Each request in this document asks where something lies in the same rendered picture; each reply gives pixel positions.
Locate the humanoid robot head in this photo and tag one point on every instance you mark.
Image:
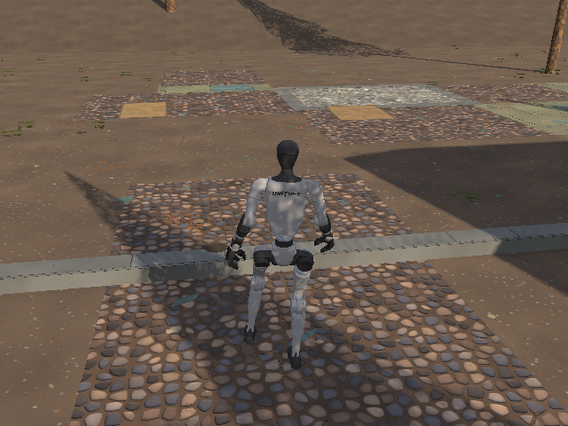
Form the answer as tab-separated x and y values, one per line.
287	152

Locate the robot right forearm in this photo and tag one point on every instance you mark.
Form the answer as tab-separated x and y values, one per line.
326	230

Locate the left robot upper arm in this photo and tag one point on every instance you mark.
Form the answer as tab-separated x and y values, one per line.
257	187

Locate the robot left foot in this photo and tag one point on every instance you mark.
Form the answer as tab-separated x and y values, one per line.
249	336

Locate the robot left forearm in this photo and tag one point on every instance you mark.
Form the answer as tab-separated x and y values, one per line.
239	236

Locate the right robot hand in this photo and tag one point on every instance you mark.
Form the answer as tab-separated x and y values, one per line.
330	244

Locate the left robot hand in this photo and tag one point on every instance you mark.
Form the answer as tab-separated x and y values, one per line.
230	256

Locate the right robot upper arm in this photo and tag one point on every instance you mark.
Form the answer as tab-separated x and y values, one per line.
318	202

